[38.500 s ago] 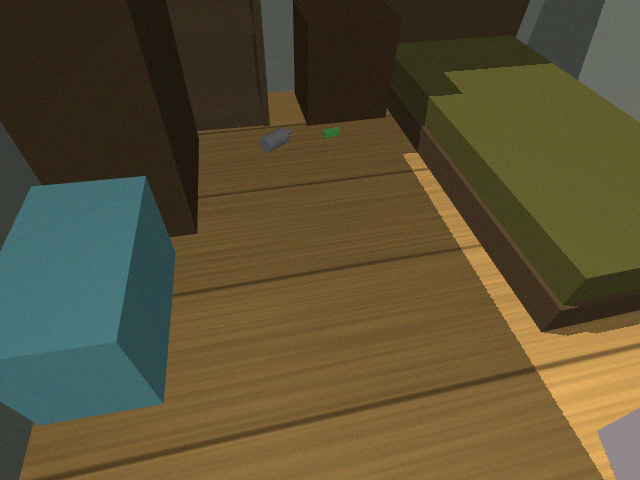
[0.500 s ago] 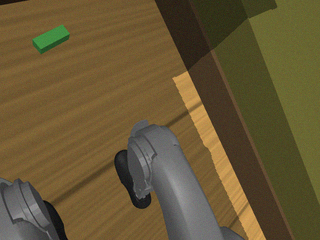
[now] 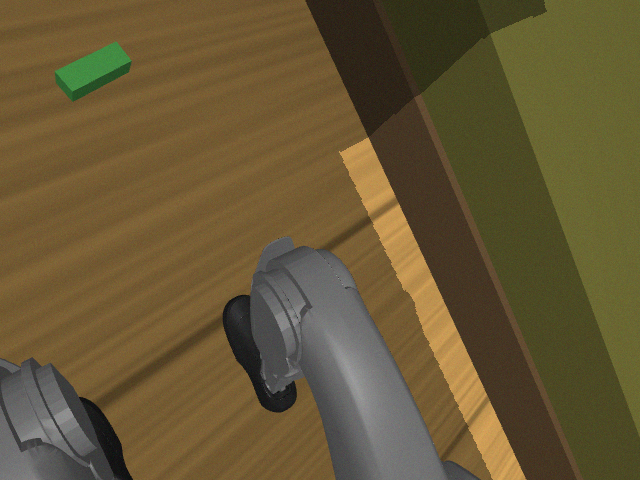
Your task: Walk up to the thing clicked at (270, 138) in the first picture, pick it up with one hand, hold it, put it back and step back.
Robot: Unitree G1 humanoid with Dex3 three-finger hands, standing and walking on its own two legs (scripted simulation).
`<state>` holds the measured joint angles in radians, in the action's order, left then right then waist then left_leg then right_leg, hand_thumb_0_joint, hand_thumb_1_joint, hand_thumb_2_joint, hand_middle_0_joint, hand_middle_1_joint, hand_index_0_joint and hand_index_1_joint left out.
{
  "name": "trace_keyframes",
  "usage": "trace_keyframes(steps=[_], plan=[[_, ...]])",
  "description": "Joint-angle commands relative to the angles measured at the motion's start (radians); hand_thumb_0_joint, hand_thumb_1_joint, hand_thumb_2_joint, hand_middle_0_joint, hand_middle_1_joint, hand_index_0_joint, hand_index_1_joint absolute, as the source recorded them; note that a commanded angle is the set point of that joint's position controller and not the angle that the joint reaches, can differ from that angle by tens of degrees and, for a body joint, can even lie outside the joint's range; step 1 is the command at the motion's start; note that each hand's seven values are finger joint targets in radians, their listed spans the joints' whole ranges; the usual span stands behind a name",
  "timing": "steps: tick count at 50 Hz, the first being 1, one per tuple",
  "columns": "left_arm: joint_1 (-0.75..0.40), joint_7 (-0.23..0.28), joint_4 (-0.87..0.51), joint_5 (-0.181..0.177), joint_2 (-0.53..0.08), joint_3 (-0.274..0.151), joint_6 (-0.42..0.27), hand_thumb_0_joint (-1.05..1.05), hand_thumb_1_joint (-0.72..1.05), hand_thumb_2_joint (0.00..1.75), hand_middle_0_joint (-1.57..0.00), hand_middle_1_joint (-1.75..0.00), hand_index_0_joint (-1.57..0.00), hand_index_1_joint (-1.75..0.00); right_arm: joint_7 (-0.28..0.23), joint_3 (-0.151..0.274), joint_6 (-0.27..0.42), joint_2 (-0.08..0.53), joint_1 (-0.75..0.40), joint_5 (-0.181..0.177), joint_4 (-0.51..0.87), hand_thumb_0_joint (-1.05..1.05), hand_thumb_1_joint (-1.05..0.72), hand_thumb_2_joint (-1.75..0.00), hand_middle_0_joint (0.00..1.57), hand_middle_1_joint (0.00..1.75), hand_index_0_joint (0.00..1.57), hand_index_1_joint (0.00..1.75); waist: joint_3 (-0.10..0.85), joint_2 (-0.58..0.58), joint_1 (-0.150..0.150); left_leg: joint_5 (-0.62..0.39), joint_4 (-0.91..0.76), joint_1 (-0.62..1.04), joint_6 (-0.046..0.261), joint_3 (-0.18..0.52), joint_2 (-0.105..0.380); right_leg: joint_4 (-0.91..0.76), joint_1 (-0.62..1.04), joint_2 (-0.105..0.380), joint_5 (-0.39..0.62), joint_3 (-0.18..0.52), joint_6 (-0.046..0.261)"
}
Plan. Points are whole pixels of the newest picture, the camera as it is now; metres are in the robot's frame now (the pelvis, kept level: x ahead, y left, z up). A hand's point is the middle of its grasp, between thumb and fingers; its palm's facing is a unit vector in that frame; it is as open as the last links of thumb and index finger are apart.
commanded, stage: open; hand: left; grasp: from above
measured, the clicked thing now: out of the picture +0.50 +0.32 -0.28
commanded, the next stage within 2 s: withdraw in 0.36 s
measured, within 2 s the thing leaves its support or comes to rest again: neither
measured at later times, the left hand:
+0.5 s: hand out of the picture +0.47 +0.32 -0.26, palm faces -0.27 -0.37 -0.89, open 13.4 cm
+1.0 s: hand out of the picture +0.44 +0.36 -0.10, palm faces -0.42 -0.24 -0.88, open 14.0 cm
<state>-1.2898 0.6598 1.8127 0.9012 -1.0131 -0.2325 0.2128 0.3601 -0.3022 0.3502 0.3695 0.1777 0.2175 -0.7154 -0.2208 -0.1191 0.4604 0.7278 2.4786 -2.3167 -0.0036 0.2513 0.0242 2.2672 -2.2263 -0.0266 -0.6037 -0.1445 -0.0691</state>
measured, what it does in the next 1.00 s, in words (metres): stands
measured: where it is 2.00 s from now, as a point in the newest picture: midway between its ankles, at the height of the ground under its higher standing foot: (196, 425)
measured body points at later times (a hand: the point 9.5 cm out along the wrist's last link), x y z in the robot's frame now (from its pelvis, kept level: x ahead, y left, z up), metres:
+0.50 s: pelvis +0.00 +0.00 +0.00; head +0.31 +0.12 +0.31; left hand +0.48 +0.34 -0.21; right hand -0.01 -0.24 -0.03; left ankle +0.06 +0.13 -0.29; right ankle +0.13 -0.13 -0.29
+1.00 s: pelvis +0.00 +0.00 +0.03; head +0.22 +0.08 +0.41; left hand +0.45 +0.37 -0.05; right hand +0.09 -0.26 -0.08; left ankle +0.06 +0.13 -0.29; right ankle +0.13 -0.13 -0.29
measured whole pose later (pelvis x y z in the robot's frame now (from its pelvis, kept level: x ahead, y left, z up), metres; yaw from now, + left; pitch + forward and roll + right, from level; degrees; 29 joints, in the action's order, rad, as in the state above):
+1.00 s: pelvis +0.00 +0.00 +0.03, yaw +7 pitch +34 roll -9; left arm -0.94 0.15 1.23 0.99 -0.70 -0.03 0.14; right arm 0.28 -0.07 0.12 0.33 0.18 0.08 -0.71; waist 0.06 0.05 0.23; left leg 0.71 2.35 -2.23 0.00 0.13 0.01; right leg 2.23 -2.18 0.01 -0.64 -0.05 -0.05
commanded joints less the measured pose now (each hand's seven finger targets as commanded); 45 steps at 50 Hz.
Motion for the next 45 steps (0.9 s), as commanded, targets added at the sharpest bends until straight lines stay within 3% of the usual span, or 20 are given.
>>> trace_keyframes(steps=[1, 2, 4, 14, 15, 22, 24, 25, 29, 32, 34, 35, 36, 37, 38, 40, 41, 42, 44, 45], plan=[[-0.26, 0.036, -0.113, 0.01, -0.16, 0.031, 0.0, 0.0, -0.54, 1.04, -0.12, -1.01, -0.1, -1.02, -0.005, 0.089, 0.0, 0.338, 0.262, -0.003, -0.06, 0.0, -0.89, -0.9, 0.2, 0.3, 0.2, 0.3, 0.648, 0.564, 0.075, -0.247, -0.273, 0.485, -0.001, -0.086, 0.037, -0.167, 0.406, -0.041, 0.232, -0.127, 0.085], [-0.249, 0.034, -0.107, 0.016, -0.156, 0.04, 0.0, 0.0, -0.54, 1.06, -0.12, -1.01, -0.1, -1.03, -0.005, 0.088, -0.001, 0.335, 0.264, 0.001, -0.054, 0.0, -0.89, -0.9, 0.2, 0.3, 0.2, 0.3, 0.656, 0.564, 0.081, -0.252, -0.274, 0.492, 0.0, -0.091, 0.034, -0.173, 0.423, -0.044, 0.239, -0.124, 0.086], [-0.266, 0.045, -0.131, 0.019, -0.171, 0.029, -0.002, 0.0, -0.52, 1.09, -0.13, -1.05, -0.11, -1.07, -0.005, 0.089, -0.002, 0.337, 0.264, -0.004, -0.049, 0.0, -0.89, -0.9, 0.2, 0.3, 0.2, 0.3, 0.68, 0.59, 0.061, -0.272, -0.278, 0.51, -0.005, -0.086, 0.037, -0.169, 0.425, -0.041, 0.251, -0.126, 0.089], [-0.25, 0.047, -0.113, 0.02, -0.159, 0.038, -0.002, 0.0, -0.5, 1.1, -0.13, -1.08, -0.12, -1.09, -0.003, 0.092, -0.002, 0.335, 0.261, 0.001, -0.047, 0.0, -0.89, -0.9, 0.2, 0.3, 0.2, 0.3, 0.641, 0.561, 0.082, -0.243, -0.276, 0.473, 0.002, -0.095, 0.032, -0.179, 0.432, -0.042, 0.238, -0.122, 0.084], [-0.241, 0.049, -0.102, 0.013, -0.162, 0.03, 0.0, 0.0, -0.5, 1.11, -0.13, -1.07, -0.11, -1.09, -0.004, 0.094, -0.003, 0.339, 0.267, 0.001, -0.054, 0.0, -0.89, -0.9, 0.2, 0.3, 0.2, 0.3, 0.649, 0.557, 0.071, -0.248, -0.279, 0.475, 0.001, -0.097, 0.034, -0.181, 0.446, -0.044, 0.24, -0.12, 0.085], [-0.253, 0.056, -0.097, 0.012, -0.162, 0.03, 0.001, 0.0, -0.47, 1.12, -0.14, -1.11, -0.13, -1.11, -0.004, 0.09, -0.007, 0.339, 0.272, 0.002, -0.05, 0.0, -0.89, -0.9, 0.2, 0.3, 0.2, 0.3, 0.649, 0.569, 0.08, -0.262, -0.282, 0.484, 0.0, -0.093, 0.035, -0.181, 0.449, -0.042, 0.253, -0.121, 0.084], [-0.22, 0.054, -0.075, 0.013, -0.168, 0.022, 0.006, 0.0, -0.48, 1.03, -0.07, -1.03, -0.08, -1.03, -0.002, 0.086, -0.006, 0.337, 0.27, 0.001, -0.048, 0.0, -0.9, -0.9, 0.2, 0.3, 0.2, 0.3, 0.655, 0.56, 0.072, -0.253, -0.286, 0.484, -0.001, -0.088, 0.036, -0.177, 0.447, -0.042, 0.242, -0.124, 0.085], [-0.256, 0.055, -0.115, 0.013, -0.183, 0.016, 0.003, 0.0, -0.47, 0.97, -0.06, -0.99, -0.08, -0.97, -0.003, 0.091, -0.005, 0.341, 0.272, -0.003, -0.048, 0.0, -0.9, -0.9, 0.2, 0.3, 0.2, 0.3, 0.666, 0.576, 0.068, -0.255, -0.288, 0.495, -0.001, -0.087, 0.035, -0.177, 0.44, -0.039, 0.243, -0.124, 0.086], [-0.278, 0.044, -0.203, 0.018, -0.18, 0.015, 0.008, 0.0, -0.5, 0.98, -0.06, -0.99, -0.07, -0.98, -0.003, 0.108, -0.01, 0.336, 0.265, -0.012, -0.043, 0.0, -0.9, -0.9, 0.2, 0.3, 0.2, 0.3, 0.749, 0.659, 0.033, -0.293, -0.306, 0.559, -0.015, -0.093, 0.037, -0.168, 0.435, -0.038, 0.264, -0.122, 0.093], [-0.275, -0.001, -0.355, 0.033, -0.164, 0.024, 0.016, 0.0, -0.52, 0.99, -0.07, -0.98, -0.07, -0.98, -0.003, 0.134, -0.024, 0.31, 0.258, -0.028, -0.042, 0.0, -0.91, -0.9, 0.2, 0.3, 0.2, 0.3, 0.835, 0.712, -0.011, -0.315, -0.309, 0.591, -0.015, -0.114, 0.029, -0.161, 0.434, -0.035, 0.274, -0.108, 0.098], [-0.256, -0.04, -0.518, 0.039, -0.157, 0.013, 0.024, 0.0, -0.53, 1.0, -0.07, -0.98, -0.06, -0.98, -0.003, 0.164, -0.036, 0.304, 0.23, -0.051, -0.015, 0.0, -0.91, -0.9, 0.2, 0.3, 0.2, 0.3, 0.978, 0.787, -0.079, -0.376, -0.327, 0.678, -0.026, -0.122, 0.025, -0.142, 0.429, -0.032, 0.3, -0.099, 0.108], [-0.145, -0.069, -0.464, 0.033, -0.098, 0.04, 0.039, 0.0, -0.54, 1.01, -0.07, -0.98, -0.06, -0.99, -0.004, 0.182, -0.05, 0.288, 0.215, -0.066, -0.02, 0.0, -0.91, -0.91, 0.2, 0.3, 0.2, 0.3, 0.971, 0.769, -0.102, -0.354, -0.339, 0.666, -0.024, -0.132, 0.021, -0.146, 0.416, -0.039, 0.282, -0.092, 0.112], [-0.106, -0.105, -0.511, 0.046, -0.066, 0.062, 0.049, 0.0, -0.54, 1.01, -0.07, -0.98, -0.06, -0.99, -0.004, 0.196, -0.065, 0.277, 0.207, -0.079, -0.019, 0.0, -0.91, -0.91, 0.2, 0.3, 0.2, 0.3, 0.97, 0.767, -0.124, -0.359, -0.337, 0.647, -0.022, -0.148, 0.015, -0.149, 0.4, -0.042, 0.282, -0.081, 0.112], [-0.025, -0.134, -0.493, 0.055, -0.06, 0.055, 0.063, 0.0, -0.54, 1.0, -0.07, -0.98, -0.06, -0.99, -0.005, 0.217, -0.087, 0.271, 0.247, -0.088, -0.059, 0.0, -0.91, -0.9, 0.2, 0.3, 0.2, 0.3, 0.98, 0.741, -0.151, -0.36, -0.337, 0.613, -0.019, -0.159, 0.011, -0.148, 0.409, -0.042, 0.286, -0.073, 0.112], [-0.018, -0.167, -0.559, 0.06, -0.04, 0.063, 0.065, 0.0, -0.53, 1.0, -0.07, -0.98, -0.07, -0.98, -0.004, 0.227, -0.103, 0.253, 0.237, -0.102, -0.045, 0.0, -0.91, -0.9, 0.2, 0.3, 0.2, 0.3, 1.015, 0.723, -0.179, -0.367, -0.329, 0.578, -0.014, -0.169, 0.005, -0.141, 0.405, -0.043, 0.293, -0.063, 0.113], [0.021, -0.233, -0.596, 0.052, 0.072, 0.123, 0.057, 0.0, -0.52, 0.99, -0.08, -0.98, -0.07, -0.98, -0.012, 0.252, -0.134, 0.243, 0.228, -0.118, -0.027, 0.0, -0.91, -0.9, 0.2, 0.3, 0.2, 0.3, 0.956, 0.632, -0.161, -0.328, -0.357, 0.533, -0.002, -0.171, 0.001, -0.171, 0.384, -0.04, 0.265, -0.058, 0.112], [0.108, -0.267, -0.537, 0.064, 0.058, 0.111, 0.059, 0.0, -0.52, 1.0, -0.07, -0.98, -0.07, -0.99, -0.022, 0.27, -0.157, 0.253, 0.263, -0.124, -0.06, 0.0, -0.9, -0.9, 0.2, 0.3, 0.2, 0.3, 0.914, 0.577, -0.159, -0.297, -0.368, 0.508, 0.004, -0.173, -0.002, -0.182, 0.378, -0.04, 0.238, -0.053, 0.111], [0.063, -0.313, -0.618, 0.069, 0.105, 0.159, 0.042, 0.0, -0.51, 1.0, -0.08, -0.98, -0.07, -0.99, -0.031, 0.274, -0.174, 0.241, 0.263, -0.127, -0.037, 0.0, -0.9, -0.9, 0.2, 0.3, 0.2, 0.3, 0.905, 0.529, -0.142, -0.273, -0.378, 0.496, 0.011, -0.176, -0.008, -0.207, 0.384, -0.039, 0.214, -0.044, 0.111], [0.081, -0.389, -0.643, 0.079, 0.104, 0.158, 0.002, 0.0, -0.53, 1.01, -0.07, -1.0, -0.07, -1.0, -0.055, 0.307, -0.205, 0.239, 0.266, -0.129, -0.029, 0.0, -0.9, -0.9, 0.2, 0.3, 0.2, 0.3, 0.863, 0.421, -0.134, -0.214, -0.392, 0.455, 0.021, -0.181, -0.016, -0.255, 0.412, -0.034, 0.156, -0.025, 0.112], [0.039, -0.426, -0.692, 0.082, 0.143, 0.187, -0.028, 0.0, -0.52, 1.01, -0.07, -1.0, -0.07, -1.01, -0.067, 0.316, -0.216, 0.23, 0.261, -0.131, -0.02, 0.0, -0.9, -0.9, 0.2, 0.3, 0.2, 0.3, 0.88, 0.419, -0.13, -0.203, -0.399, 0.471, 0.019, -0.184, -0.017, -0.266, 0.417, -0.028, 0.135, -0.02, 0.115]])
